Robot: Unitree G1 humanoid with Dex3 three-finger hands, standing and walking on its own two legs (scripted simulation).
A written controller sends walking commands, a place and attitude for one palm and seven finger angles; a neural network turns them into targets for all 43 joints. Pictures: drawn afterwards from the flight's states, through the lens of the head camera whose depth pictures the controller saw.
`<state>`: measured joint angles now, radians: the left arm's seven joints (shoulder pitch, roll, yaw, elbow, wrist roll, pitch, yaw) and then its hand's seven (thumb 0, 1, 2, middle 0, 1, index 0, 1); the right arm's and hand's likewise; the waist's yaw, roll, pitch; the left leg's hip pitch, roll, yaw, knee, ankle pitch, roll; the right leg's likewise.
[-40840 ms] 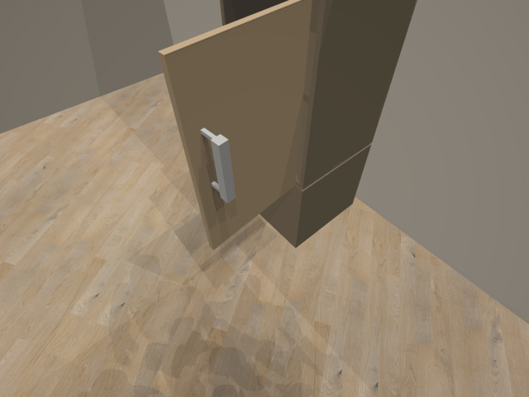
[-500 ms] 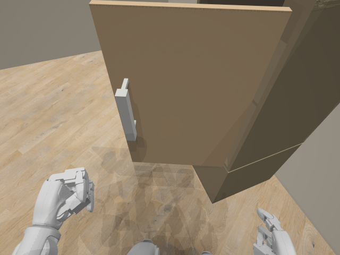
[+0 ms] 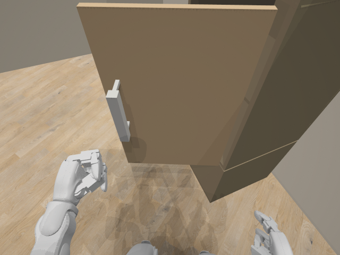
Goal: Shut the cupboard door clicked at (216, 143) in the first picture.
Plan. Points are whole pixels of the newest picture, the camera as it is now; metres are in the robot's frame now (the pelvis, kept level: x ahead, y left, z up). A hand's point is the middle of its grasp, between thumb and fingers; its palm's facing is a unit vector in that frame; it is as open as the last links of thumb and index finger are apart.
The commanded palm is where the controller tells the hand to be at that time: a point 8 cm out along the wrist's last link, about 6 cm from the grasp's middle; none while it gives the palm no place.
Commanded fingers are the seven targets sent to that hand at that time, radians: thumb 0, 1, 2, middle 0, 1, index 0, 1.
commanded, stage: bring the fist close to the handle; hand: left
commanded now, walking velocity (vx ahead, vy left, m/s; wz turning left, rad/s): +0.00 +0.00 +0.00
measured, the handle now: (121, 112) +0.46 +0.16 +0.06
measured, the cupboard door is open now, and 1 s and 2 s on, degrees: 65 65 51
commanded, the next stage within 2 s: push the door shut along its arc in 1.02 s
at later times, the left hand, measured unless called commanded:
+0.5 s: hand (122, 150) +0.34 +0.13 +0.06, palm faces -0.05 -1.00 -0.01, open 3.1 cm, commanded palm +0.33 +0.18 +0.07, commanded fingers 0.00 0.90 0.90 -1.30 -1.50 -1.30 -1.50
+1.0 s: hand (126, 143) +0.36 +0.13 +0.06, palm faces -0.02 -1.00 -0.02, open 3.1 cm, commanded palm +0.34 +0.18 +0.07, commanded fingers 0.00 0.90 0.90 -1.30 -1.50 -1.30 -1.50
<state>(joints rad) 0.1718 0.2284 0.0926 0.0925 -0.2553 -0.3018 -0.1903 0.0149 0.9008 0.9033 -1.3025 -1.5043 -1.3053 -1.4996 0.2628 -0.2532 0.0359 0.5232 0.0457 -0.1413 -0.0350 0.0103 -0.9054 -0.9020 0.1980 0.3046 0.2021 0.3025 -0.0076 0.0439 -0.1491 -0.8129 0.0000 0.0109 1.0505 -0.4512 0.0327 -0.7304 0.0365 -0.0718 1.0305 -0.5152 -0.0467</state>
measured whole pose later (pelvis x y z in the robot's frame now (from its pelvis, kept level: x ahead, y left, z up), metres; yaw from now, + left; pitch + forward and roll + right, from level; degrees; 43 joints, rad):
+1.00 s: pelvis +0.01 +0.00 +0.01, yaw -1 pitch +13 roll -1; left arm -0.22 0.17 0.07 0.49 -0.17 -0.38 -0.05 0.02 0.90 0.90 -1.30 -1.50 -1.30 -1.50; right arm 0.30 -0.26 0.00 0.60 0.04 -0.03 0.01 0.01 -0.91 -0.90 0.20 0.30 0.20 0.30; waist -0.03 0.03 -0.13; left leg -0.80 0.00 0.04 1.00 -0.44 0.03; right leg -0.74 0.04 -0.04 1.00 -0.50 -0.04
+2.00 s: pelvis -0.02 +0.01 -0.02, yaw +0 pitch +19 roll -3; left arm -0.89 0.34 0.12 1.14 -0.16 -0.41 -0.25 0.01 0.90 0.90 -1.31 -1.50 -1.33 -1.50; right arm 0.35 -0.29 0.01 0.68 0.03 -0.06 0.01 0.00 -0.91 -0.90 0.20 0.30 0.20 0.30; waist -0.12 0.04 -0.13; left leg -1.04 0.00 0.01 1.12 -0.42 0.05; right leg -0.96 0.03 -0.08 1.10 -0.49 -0.04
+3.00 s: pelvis -0.02 +0.00 -0.04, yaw -2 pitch +27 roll -4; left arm -1.28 0.47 0.14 1.33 -0.10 -0.24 -0.40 0.00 0.90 0.97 -1.30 -1.50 -1.30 -1.50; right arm 0.36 -0.29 0.03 0.70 0.00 -0.07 0.00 0.00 -0.91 -0.90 0.20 0.30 0.20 0.30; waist -0.22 0.06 -0.12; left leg -1.24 0.03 -0.02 1.25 -0.47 0.03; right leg -1.14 0.06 -0.11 1.20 -0.52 -0.06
